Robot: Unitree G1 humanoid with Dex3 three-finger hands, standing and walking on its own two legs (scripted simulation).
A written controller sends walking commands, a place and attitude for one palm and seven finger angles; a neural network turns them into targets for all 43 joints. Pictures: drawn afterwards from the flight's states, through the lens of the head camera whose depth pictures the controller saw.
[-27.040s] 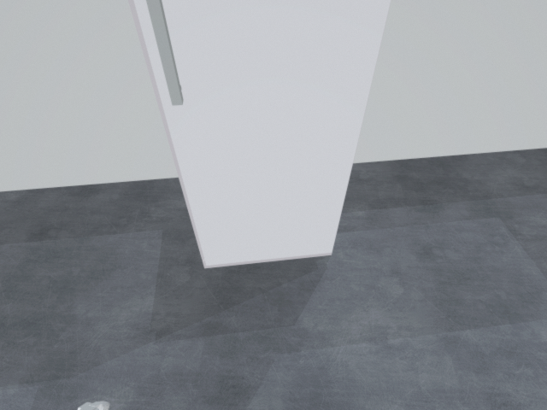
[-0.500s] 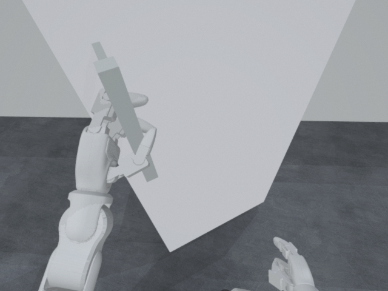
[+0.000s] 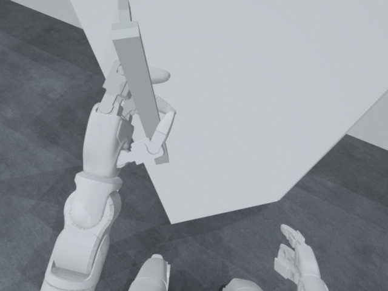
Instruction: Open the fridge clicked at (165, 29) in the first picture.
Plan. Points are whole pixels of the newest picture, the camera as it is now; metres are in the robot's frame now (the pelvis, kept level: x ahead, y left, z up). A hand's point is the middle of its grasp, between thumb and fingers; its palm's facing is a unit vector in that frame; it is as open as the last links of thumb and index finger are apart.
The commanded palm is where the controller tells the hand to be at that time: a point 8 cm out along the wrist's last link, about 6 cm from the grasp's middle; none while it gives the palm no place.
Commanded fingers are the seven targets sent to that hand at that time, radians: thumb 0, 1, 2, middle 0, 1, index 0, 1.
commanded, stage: walk backward, drawing the door open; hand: left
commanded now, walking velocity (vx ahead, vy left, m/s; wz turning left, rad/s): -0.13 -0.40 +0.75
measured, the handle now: (147, 102) +0.35 +0.07 +0.21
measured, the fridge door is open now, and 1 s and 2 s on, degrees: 42 66 66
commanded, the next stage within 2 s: stop walking and hold the door back in 0.86 s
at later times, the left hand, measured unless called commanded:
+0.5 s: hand (198, 191) +0.23 +0.00 +0.20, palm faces +0.44 -0.88 -0.19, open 6.9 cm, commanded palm +0.18 +0.03 +0.21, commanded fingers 0.00 0.90 0.90 -0.45 -1.40 -0.45 -1.40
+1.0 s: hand (264, 260) +0.16 -0.06 +0.20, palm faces +0.85 -0.46 -0.24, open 6.7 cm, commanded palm +0.11 -0.04 +0.20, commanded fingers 0.00 0.90 0.90 -0.45 -1.40 -0.45 -1.40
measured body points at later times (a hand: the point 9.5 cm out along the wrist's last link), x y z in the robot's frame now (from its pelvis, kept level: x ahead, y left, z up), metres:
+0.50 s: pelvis +0.01 -0.22 +0.00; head +0.09 -0.20 +0.44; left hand +0.20 +0.05 +0.21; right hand +0.27 -0.35 -0.11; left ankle -0.05 -0.11 -0.65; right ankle +0.07 -0.33 -0.73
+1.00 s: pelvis +0.08 -0.41 +0.00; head +0.13 -0.37 +0.44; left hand +0.11 -0.04 +0.21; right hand +0.37 -0.44 -0.10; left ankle -0.02 -0.27 -0.67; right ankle +0.19 -0.52 -0.73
